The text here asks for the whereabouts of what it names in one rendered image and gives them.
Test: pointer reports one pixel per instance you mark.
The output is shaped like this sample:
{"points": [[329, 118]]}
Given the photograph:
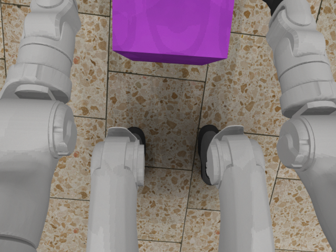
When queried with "carton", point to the carton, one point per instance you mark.
{"points": [[191, 32]]}

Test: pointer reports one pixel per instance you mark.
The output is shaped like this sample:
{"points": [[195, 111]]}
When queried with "right robot hand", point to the right robot hand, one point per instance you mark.
{"points": [[273, 4]]}

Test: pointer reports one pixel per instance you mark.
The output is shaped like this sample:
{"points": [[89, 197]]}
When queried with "robot left upper arm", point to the robot left upper arm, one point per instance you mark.
{"points": [[34, 135]]}

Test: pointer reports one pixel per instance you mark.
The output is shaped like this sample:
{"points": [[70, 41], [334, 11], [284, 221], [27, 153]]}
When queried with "left robot forearm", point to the left robot forearm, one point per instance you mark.
{"points": [[46, 52]]}

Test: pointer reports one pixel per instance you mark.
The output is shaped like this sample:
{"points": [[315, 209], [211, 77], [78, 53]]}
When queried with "robot left thigh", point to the robot left thigh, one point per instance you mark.
{"points": [[112, 225]]}

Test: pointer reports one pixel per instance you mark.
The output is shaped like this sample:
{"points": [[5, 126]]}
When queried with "robot right upper arm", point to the robot right upper arm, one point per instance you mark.
{"points": [[307, 144]]}

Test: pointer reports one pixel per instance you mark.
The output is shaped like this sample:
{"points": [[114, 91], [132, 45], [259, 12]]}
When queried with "right robot shin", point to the right robot shin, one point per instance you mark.
{"points": [[235, 130]]}

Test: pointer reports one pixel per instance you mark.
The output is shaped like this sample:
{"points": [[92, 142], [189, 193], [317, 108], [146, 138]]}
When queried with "right robot forearm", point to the right robot forearm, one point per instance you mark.
{"points": [[299, 55]]}

